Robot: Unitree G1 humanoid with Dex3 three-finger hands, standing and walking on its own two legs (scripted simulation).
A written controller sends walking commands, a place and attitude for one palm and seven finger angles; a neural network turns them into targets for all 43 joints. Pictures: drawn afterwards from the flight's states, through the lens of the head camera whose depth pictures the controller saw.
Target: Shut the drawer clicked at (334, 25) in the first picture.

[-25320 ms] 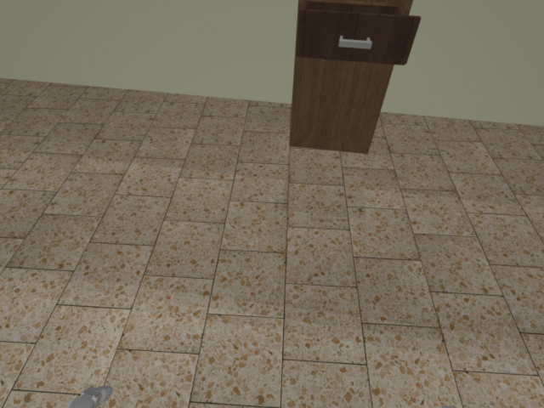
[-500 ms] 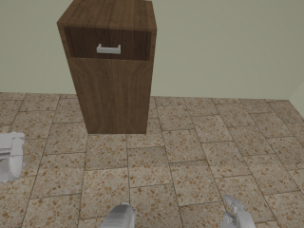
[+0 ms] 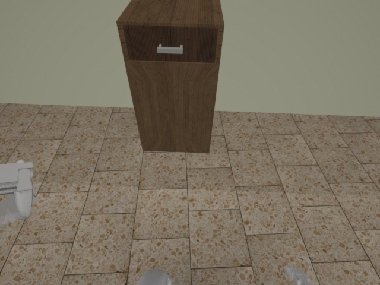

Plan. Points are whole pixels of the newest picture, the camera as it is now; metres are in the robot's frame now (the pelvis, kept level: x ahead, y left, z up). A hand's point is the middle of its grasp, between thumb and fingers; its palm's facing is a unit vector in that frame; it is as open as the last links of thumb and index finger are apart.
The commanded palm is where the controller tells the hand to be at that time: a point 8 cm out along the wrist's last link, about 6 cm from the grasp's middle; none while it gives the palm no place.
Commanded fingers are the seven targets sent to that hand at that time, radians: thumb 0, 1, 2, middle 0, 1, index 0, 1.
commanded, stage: stop stepping back and stand still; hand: left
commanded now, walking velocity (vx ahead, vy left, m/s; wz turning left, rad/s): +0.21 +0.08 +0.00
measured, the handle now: (170, 48) +1.06 +0.18 +0.01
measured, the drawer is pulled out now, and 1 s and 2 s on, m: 0.00 0.00 0.00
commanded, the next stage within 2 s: let the arm hang, fingers relaxed in 0.32 s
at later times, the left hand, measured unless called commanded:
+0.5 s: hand (45, 214) +0.20 +0.27 +0.11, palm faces +0.28 -0.79 -0.55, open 3.1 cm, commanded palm none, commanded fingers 0.00 0.90 0.90 -1.20 -1.38 -1.20 -1.38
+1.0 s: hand out of the picture +0.02 +0.25 -0.14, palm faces +0.03 -0.97 -0.25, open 5.3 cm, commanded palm none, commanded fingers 0.00 0.90 0.90 -0.20 -0.30 -0.20 -0.30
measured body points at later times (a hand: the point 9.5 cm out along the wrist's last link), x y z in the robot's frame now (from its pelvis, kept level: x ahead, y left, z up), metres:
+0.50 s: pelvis +0.00 +0.01 +0.01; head +0.01 -0.01 +0.46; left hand +0.18 +0.31 +0.14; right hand +0.16 -0.21 -0.11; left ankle +0.01 +0.14 -0.67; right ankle +0.04 -0.09 -0.72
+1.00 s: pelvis +0.02 +0.04 +0.02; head +0.05 +0.04 +0.47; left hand +0.02 +0.30 -0.12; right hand +0.03 -0.18 -0.13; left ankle +0.01 +0.16 -0.72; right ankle +0.04 -0.09 -0.72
